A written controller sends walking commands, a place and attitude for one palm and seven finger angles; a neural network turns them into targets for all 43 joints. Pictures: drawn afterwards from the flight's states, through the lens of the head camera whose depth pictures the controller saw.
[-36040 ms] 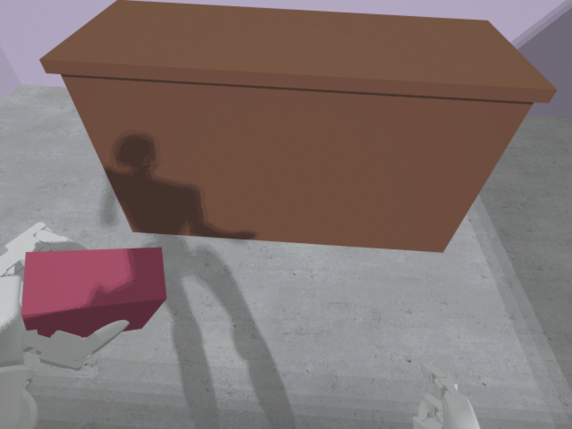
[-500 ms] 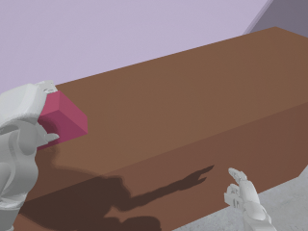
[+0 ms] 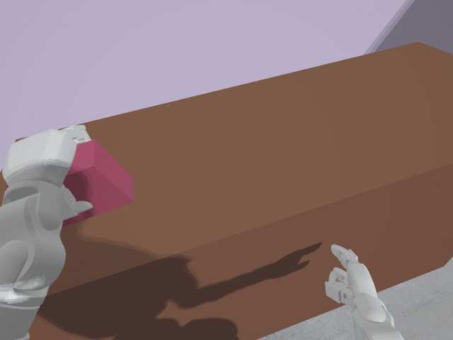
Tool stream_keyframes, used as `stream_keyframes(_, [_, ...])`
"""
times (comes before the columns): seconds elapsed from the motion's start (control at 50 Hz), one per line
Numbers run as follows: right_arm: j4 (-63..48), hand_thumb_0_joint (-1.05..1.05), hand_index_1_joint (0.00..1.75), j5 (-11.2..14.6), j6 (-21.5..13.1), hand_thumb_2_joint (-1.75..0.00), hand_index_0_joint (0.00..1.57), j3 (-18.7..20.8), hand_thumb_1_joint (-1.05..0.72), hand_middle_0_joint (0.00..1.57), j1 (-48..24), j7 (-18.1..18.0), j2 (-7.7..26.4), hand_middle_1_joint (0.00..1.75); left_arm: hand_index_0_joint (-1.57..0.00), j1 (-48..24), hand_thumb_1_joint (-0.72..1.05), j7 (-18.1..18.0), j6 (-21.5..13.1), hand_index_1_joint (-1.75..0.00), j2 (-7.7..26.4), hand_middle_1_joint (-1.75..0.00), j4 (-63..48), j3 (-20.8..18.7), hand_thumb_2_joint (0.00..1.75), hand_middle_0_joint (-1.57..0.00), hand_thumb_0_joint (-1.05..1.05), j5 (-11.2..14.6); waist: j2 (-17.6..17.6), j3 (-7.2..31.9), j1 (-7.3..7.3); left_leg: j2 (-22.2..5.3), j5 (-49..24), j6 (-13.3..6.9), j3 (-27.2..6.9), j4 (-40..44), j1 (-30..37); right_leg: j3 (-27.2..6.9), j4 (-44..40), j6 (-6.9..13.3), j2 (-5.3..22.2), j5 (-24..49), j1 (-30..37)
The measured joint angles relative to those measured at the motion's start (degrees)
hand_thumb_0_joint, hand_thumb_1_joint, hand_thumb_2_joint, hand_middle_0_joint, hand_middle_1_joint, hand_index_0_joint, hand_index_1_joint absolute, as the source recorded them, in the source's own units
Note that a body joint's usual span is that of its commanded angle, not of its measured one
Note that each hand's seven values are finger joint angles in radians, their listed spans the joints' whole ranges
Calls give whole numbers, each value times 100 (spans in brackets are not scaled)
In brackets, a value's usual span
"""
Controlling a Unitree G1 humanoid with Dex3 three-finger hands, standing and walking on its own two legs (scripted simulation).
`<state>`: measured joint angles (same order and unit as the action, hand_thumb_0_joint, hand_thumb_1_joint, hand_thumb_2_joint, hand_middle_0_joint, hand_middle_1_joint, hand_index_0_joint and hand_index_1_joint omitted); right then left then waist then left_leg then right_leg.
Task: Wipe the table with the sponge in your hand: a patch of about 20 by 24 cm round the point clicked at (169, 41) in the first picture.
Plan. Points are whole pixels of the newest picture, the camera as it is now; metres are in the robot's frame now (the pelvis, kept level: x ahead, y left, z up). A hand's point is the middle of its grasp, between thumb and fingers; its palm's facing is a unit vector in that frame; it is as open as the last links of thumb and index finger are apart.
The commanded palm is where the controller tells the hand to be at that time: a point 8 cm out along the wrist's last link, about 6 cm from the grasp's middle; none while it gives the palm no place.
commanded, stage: move the sponge above the wiping area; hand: left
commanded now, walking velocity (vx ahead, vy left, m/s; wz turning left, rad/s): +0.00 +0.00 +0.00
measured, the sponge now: (83, 192) +0.26 +0.29 +0.17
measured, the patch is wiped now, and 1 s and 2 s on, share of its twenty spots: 0.00 0.00 0.00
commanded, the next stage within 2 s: lower the sponge onto the table in 1.94 s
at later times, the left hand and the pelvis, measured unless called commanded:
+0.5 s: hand (75, 181) +0.26 +0.29 +0.19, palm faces +0.19 -0.06 -0.98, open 9.8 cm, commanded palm +0.21 +0.29 +0.26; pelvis +0.00 +0.00 +0.00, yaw +0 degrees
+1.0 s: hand (81, 178) +0.27 +0.29 +0.19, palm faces +0.17 -0.04 -0.99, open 9.8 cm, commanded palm +0.22 +0.29 +0.26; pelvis +0.01 +0.00 +0.00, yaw +0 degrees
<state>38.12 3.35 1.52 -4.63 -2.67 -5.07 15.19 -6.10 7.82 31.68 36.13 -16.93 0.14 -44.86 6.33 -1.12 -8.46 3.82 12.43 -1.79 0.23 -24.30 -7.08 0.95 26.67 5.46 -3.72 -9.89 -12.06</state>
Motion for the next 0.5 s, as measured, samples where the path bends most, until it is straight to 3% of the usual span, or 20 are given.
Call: stream_keyframes(0.5, [61, 2, 30, -23, -45, -90, 20, 28, -90, 20, 47, 43, 12, 30, -77, 137, -48, 65, -143, -136, -49, -135, 129, 91, 105, -77, 0, -130, 16, 18, 34, 6, 17, -19, 3, 25, 9, -16, -23, -14, 1, -16, 7])
